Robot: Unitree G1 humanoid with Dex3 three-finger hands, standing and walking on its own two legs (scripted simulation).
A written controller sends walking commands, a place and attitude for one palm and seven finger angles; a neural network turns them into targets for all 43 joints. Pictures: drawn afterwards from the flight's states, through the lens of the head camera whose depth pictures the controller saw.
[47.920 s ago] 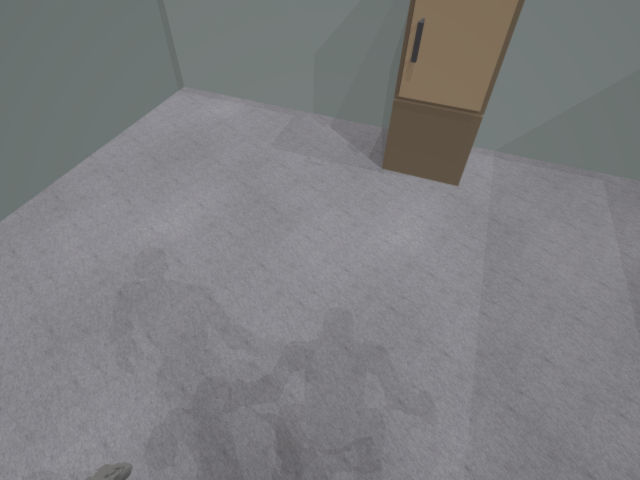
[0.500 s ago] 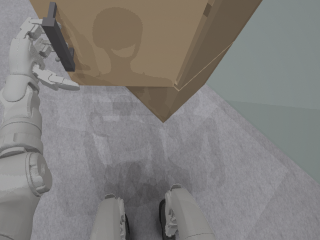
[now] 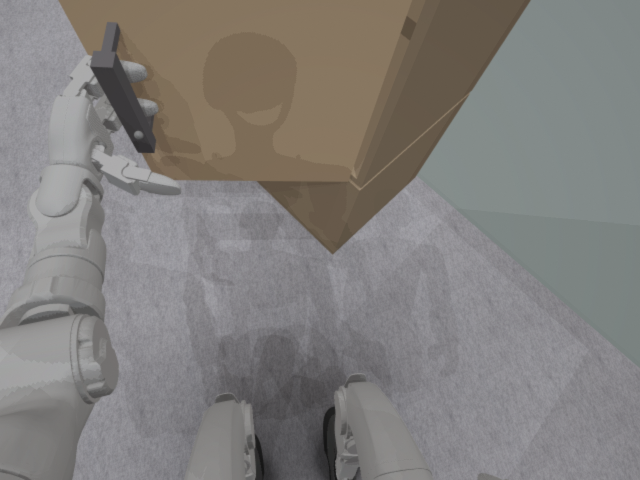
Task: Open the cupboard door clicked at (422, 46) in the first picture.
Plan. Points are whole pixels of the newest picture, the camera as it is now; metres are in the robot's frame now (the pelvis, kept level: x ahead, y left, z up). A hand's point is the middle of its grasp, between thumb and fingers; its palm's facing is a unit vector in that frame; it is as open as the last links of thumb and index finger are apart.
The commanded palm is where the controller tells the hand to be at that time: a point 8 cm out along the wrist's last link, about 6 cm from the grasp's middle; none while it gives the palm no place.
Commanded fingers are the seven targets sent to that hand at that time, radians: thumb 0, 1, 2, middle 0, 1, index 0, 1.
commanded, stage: slide the fingers in behind the handle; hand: left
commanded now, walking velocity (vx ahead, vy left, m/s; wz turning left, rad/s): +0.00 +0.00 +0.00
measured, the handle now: (130, 94) +0.58 +0.19 +0.03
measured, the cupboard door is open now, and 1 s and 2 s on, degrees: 48 48 89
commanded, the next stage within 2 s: close the thumb around the handle in 0.20 s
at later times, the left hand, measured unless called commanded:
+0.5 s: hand (142, 134) +0.51 +0.17 +0.04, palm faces -0.05 -1.00 -0.03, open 13.0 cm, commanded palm +0.50 +0.20 +0.04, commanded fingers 0.00 0.12 0.56 -0.34 -1.27 -0.34 -1.27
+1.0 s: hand (142, 133) +0.51 +0.17 +0.04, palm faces -0.03 -1.00 -0.02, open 5.9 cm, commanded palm +0.50 +0.20 +0.04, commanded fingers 0.00 0.90 0.90 -0.40 -1.35 -0.40 -1.35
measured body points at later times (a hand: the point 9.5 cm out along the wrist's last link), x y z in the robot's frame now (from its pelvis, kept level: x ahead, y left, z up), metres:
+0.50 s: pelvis -0.01 +0.00 +0.00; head +0.16 +0.03 +0.42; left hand +0.51 +0.22 +0.05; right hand +0.02 -0.26 -0.11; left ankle +0.01 +0.10 -0.61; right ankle +0.04 -0.12 -0.61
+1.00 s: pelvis +0.00 +0.00 +0.00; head +0.17 +0.03 +0.42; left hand +0.51 +0.22 +0.05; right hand +0.02 -0.26 -0.11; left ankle +0.01 +0.10 -0.61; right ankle +0.04 -0.12 -0.61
